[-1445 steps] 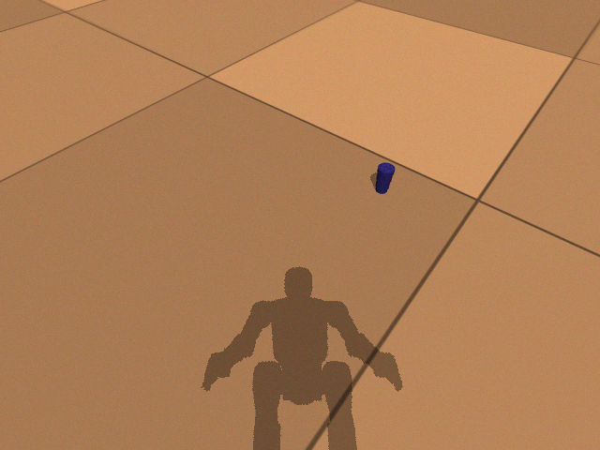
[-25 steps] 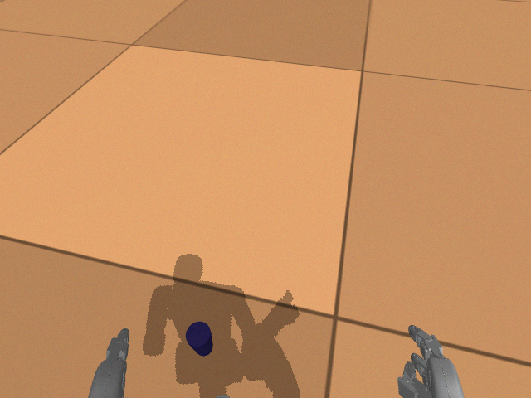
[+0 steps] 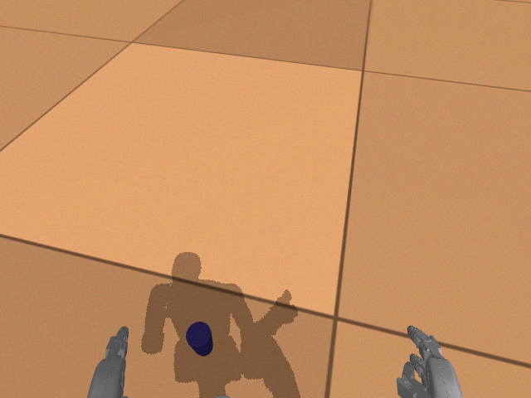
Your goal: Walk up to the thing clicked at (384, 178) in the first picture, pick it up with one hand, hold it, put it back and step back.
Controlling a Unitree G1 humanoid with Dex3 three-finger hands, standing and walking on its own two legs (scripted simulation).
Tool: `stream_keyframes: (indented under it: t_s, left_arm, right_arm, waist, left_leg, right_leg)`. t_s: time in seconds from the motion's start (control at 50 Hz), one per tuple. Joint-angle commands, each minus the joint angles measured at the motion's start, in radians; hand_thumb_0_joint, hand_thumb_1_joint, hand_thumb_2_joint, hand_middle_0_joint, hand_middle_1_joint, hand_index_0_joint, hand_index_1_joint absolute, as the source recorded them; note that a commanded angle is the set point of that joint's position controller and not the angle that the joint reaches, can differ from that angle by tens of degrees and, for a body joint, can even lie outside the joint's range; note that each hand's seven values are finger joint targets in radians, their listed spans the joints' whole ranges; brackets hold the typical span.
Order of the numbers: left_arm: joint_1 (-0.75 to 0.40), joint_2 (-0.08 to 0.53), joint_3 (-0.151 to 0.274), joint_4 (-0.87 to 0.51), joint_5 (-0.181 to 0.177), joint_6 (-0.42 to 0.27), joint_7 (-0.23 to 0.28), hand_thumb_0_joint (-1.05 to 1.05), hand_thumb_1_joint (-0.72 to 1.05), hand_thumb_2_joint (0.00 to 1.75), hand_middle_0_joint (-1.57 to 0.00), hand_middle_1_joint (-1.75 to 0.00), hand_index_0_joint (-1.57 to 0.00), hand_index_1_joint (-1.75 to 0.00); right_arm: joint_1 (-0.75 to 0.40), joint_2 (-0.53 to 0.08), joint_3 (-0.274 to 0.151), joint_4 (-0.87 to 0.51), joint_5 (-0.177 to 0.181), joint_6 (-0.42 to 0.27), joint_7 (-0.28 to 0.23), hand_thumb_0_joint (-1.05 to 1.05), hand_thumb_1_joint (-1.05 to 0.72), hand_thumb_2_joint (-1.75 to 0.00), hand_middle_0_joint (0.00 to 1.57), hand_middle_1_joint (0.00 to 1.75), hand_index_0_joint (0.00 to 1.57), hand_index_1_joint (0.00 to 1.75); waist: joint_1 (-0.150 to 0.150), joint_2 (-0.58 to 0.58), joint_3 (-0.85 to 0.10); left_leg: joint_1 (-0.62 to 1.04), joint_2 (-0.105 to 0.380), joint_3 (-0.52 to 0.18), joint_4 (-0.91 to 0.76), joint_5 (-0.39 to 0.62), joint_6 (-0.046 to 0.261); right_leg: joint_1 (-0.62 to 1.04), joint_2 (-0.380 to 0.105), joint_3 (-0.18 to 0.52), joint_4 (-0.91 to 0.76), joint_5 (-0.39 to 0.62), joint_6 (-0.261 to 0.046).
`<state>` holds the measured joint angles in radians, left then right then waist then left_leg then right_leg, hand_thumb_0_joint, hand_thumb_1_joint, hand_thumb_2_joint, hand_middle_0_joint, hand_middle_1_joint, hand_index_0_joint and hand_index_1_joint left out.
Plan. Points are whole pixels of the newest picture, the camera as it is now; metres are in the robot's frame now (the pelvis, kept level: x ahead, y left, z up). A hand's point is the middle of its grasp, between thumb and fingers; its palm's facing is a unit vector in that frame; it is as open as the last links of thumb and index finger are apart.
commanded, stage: home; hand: left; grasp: from the side
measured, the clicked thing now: (201, 341) +0.41 +0.22 -0.66
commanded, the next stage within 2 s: stand in 0.26 s
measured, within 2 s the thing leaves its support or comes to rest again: neither
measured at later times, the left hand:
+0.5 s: hand (149, 387) +0.17 +0.19 -0.06, palm faces +0.11 -0.96 -0.27, open 16.7 cm
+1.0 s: hand out of the picture +0.09 +0.25 -0.11, palm faces +0.00 -0.94 -0.35, open 7.7 cm
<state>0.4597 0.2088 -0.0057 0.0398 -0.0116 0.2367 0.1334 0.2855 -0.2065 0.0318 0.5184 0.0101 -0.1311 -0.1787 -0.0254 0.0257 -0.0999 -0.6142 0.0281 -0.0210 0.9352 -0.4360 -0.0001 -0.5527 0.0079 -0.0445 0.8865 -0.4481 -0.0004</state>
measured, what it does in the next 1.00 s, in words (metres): stands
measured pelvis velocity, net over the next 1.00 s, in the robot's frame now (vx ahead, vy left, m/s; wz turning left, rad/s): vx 0.00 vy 0.01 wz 0.01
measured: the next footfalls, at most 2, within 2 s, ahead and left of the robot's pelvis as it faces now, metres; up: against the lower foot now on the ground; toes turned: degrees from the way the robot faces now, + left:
none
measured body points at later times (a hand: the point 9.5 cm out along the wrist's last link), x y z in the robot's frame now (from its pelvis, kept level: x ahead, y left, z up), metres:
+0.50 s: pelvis +0.00 +0.00 +0.00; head +0.02 +0.01 +0.45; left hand +0.16 +0.24 -0.04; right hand +0.16 -0.24 -0.07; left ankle +0.02 +0.12 -0.69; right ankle +0.00 -0.12 -0.69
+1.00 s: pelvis +0.00 +0.01 +0.03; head +0.00 +0.01 +0.48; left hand +0.09 +0.30 -0.09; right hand +0.10 -0.28 -0.09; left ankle +0.02 +0.12 -0.69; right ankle +0.00 -0.12 -0.69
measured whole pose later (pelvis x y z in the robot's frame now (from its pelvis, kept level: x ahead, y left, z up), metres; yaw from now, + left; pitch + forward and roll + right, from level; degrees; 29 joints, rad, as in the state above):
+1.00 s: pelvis +0.00 +0.01 +0.03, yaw +0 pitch -1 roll +0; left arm 0.26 0.33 0.02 0.80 0.04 0.00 0.03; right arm 0.20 -0.32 -0.04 0.90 -0.05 -0.01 -0.01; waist 0.00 -0.01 0.02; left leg -0.34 -0.01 0.01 0.69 -0.33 0.02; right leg -0.30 -0.03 -0.02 0.68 -0.36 0.01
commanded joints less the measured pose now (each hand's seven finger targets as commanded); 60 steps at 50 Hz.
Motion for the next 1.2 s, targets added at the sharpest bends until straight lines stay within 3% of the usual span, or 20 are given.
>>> stream_keyframes:
  t_s: [0.0, 0.24, 0.34, 0.38, 0.4, 0.54, 0.62, 0.64, 0.66, 0.7, 0.76, 0.86, 0.9, 1.02, 1.06, 1.18]
  left_arm:
    - [-0.037, 0.096, 0.049, -0.193, 0.008, -0.058, 0.007, 0.0, -0.56, 0.05, -0.05, -0.06, -0.05, -0.05]
    - [-0.025, 0.081, 0.037, -0.182, 0.008, -0.059, 0.009, 0.0, -0.58, 0.04, -0.05, -0.05, -0.05, -0.05]
    - [-0.031, 0.09, 0.048, -0.186, 0.011, -0.06, 0.012, 0.0, -0.56, 0.05, -0.05, -0.06, -0.05, -0.06]
    - [-0.022, 0.086, 0.045, -0.174, 0.01, -0.058, 0.011, 0.0, -0.4, 0.21, -0.2, -0.22, -0.2, -0.22]
    - [-0.046, 0.096, 0.052, -0.191, 0.011, -0.057, 0.011, 0.0, -0.32, 0.29, -0.2, -0.3, -0.2, -0.3]
    - [-0.03, 0.099, 0.056, -0.19, 0.009, -0.056, 0.012, 0.0, 0.24, 0.85, -0.2, -0.3, -0.2, -0.3]
    - [-0.029, 0.09, 0.049, -0.195, 0.008, -0.059, 0.011, 0.0, 0.56, 0.9, -0.2, -0.3, -0.2, -0.3]
    - [-0.197, 0.226, 0.095, 0.156, 0.104, -0.158, -0.037, 0.0, 0.64, 0.9, -0.2, -0.3, -0.2, -0.3]
    - [-0.17, 0.239, 0.103, 0.245, 0.113, -0.198, -0.063, 0.0, 0.72, 0.9, -0.2, -0.3, -0.2, -0.3]
    - [-0.184, 0.246, 0.093, 0.294, 0.1, -0.238, -0.086, 0.0, 0.88, 0.9, -0.2, -0.3, -0.2, -0.3]
    - [-0.212, 0.247, 0.081, 0.406, 0.071, -0.264, -0.105, 0.0, 0.9, 0.9, -0.2, -0.3, -0.2, -0.3]
    - [-0.258, 0.266, 0.079, 0.567, 0.053, -0.282, -0.104, 0.0, 0.9, 0.9, -0.2, -0.3, -0.2, -0.3]
    - [-0.261, 0.271, 0.076, 0.618, 0.054, -0.287, -0.099, 0.0, 0.9, 0.9, -0.2, -0.3, -0.2, -0.3]
    - [-0.28, 0.279, 0.063, 0.754, 0.043, -0.28, -0.094, 0.0, 0.9, 0.9, -0.2, -0.3, -0.2, -0.3]
    - [-0.287, 0.28, 0.062, 0.792, 0.04, -0.273, -0.095, 0.0, 0.9, 0.9, -0.2, -0.3, -0.2, -0.3]
    - [-0.295, 0.296, 0.055, 0.892, 0.04, -0.272, -0.099, 0.0, 0.9, 0.9, -0.2, -0.3, -0.2, -0.3]
  right_arm:
    - [-0.076, -0.121, -0.051, -0.159, -0.004, -0.06, -0.01, 0.0, -0.9, -0.9, 0.2, 0.3, 0.2, 0.3]
    - [-0.072, -0.123, -0.053, -0.156, -0.005, -0.06, -0.007, 0.0, -0.9, -0.9, 0.2, 0.3, 0.2, 0.3]
    - [-0.063, -0.125, -0.056, -0.154, -0.006, -0.059, -0.009, 0.0, -0.9, -0.9, 0.2, 0.3, 0.2, 0.3]
    - [-0.065, -0.123, -0.053, -0.155, -0.006, -0.058, -0.008, 0.0, -0.9, -0.9, 0.2, 0.3, 0.2, 0.3]
    - [-0.065, -0.118, -0.051, -0.155, -0.007, -0.057, -0.008, 0.0, -0.9, -0.9, 0.2, 0.3, 0.2, 0.3]
    - [-0.069, -0.122, -0.052, -0.159, -0.005, -0.06, -0.008, 0.0, -0.9, -0.9, 0.2, 0.3, 0.2, 0.3]
    - [-0.07, -0.12, -0.051, -0.163, -0.005, -0.059, -0.007, 0.0, -0.9, -0.9, 0.2, 0.3, 0.2, 0.3]
    - [-0.136, -0.251, -0.092, 0.06, -0.117, 0.009, 0.052, 0.0, -0.9, -0.9, 0.2, 0.3, 0.2, 0.3]
    - [-0.102, -0.246, -0.102, 0.097, -0.122, 0.038, 0.083, 0.0, -0.9, -0.9, 0.2, 0.3, 0.2, 0.3]
    - [-0.111, -0.241, -0.102, 0.106, -0.108, 0.058, 0.11, 0.0, -0.9, -0.9, 0.2, 0.3, 0.2, 0.3]
    - [-0.116, -0.24, -0.103, 0.147, -0.067, 0.062, 0.149, 0.0, -0.9, -0.9, 0.2, 0.3, 0.2, 0.3]
    - [-0.144, -0.241, -0.106, 0.228, -0.062, 0.073, 0.163, 0.0, -0.9, -0.9, 0.2, 0.3, 0.2, 0.3]
    - [-0.147, -0.242, -0.107, 0.259, -0.056, 0.079, 0.164, 0.0, -0.9, -0.9, 0.2, 0.3, 0.2, 0.3]
    - [-0.148, -0.266, -0.1, 0.356, -0.051, 0.096, 0.163, 0.0, -0.9, -0.9, 0.2, 0.3, 0.2, 0.3]
    - [-0.157, -0.282, -0.099, 0.385, -0.049, 0.102, 0.163, 0.0, -0.9, -0.9, 0.2, 0.3, 0.2, 0.3]
    - [-0.166, -0.297, -0.095, 0.457, -0.04, 0.103, 0.163, 0.0, -0.9, -0.9, 0.2, 0.3, 0.2, 0.3]
  waist:
    - [0.006, 0.002, -0.068]
    - [0.004, 0.014, -0.07]
    - [0.006, -0.002, -0.098]
    - [0.005, -0.006, -0.081]
    - [0.005, 0.01, -0.098]
    - [0.01, 0.012, -0.08]
    - [0.005, 0.016, -0.093]
    - [0.043, -0.058, 0.044]
    - [0.038, -0.08, -0.027]
    - [0.026, -0.06, 0.004]
    - [0.039, -0.032, 0.001]
    - [0.034, -0.023, -0.001]
    - [0.032, -0.037, -0.01]
    - [0.03, -0.029, 0.088]
    - [0.034, -0.003, 0.115]
    - [0.033, -0.003, 0.128]
  left_leg:
    - [0.093, -0.02, 0.017, -0.156, 0.15, 0.01]
    - [0.101, -0.01, -0.002, -0.176, 0.156, 0.004]
    - [0.11, -0.012, 0.005, -0.158, 0.211, 0.007]
    - [0.103, -0.014, 0.008, -0.16, 0.197, 0.008]
    - [0.107, -0.014, 0.006, -0.161, 0.195, 0.007]
    - [0.1, -0.017, 0.011, -0.169, 0.151, 0.009]
    - [0.106, -0.015, 0.008, -0.167, 0.163, 0.008]
    - [0.135, 0.018, -0.058, -0.198, 0.311, 0.044]
    - [0.182, 0.023, -0.04, -0.193, 0.298, 0.067]
    - [0.208, 0.02, -0.063, -0.231, 0.263, 0.078]
    - [0.239, 0.019, -0.066, -0.285, 0.197, 0.066]
    - [0.311, 0.02, -0.065, -0.329, 0.272, 0.057]
    - [0.352, 0.019, -0.063, -0.328, 0.341, 0.053]
    - [0.373, 0.04, -0.094, -0.459, 0.29, 0.048]
    - [0.363, 0.054, -0.12, -0.534, 0.217, 0.048]
    - [0.407, 0.058, -0.12, -0.605, 0.225, 0.036]
  right_leg:
    - [0.014, 0.013, -0.005, -0.164, 0.153, -0.008]
    - [0.011, 0.02, -0.019, -0.143, 0.147, -0.013]
    - [0.031, 0.017, -0.015, -0.14, 0.2, -0.012]
    - [0.028, 0.016, -0.013, -0.146, 0.19, -0.011]
    - [0.032, 0.016, -0.012, -0.145, 0.187, -0.012]
    - [0.02, 0.014, -0.011, -0.157, 0.148, -0.011]
    - [0.02, 0.015, -0.012, -0.152, 0.158, -0.013]
    - [0.149, -0.079, 0.093, -0.183, 0.227, -0.056]
    - [0.164, -0.098, 0.121, -0.185, 0.24, -0.079]
    - [0.126, -0.092, 0.138, -0.209, 0.211, -0.08]
    - [0.175, -0.095, 0.137, -0.245, 0.173, -0.066]
    - [0.236, -0.108, 0.131, -0.297, 0.275, -0.048]
    - [0.269, -0.119, 0.13, -0.322, 0.361, -0.047]
    - [0.302, -0.116, 0.121, -0.425, 0.274, -0.036]
    - [0.321, -0.102, 0.105, -0.447, 0.213, -0.029]
    - [0.378, -0.114, 0.106, -0.513, 0.219, -0.02]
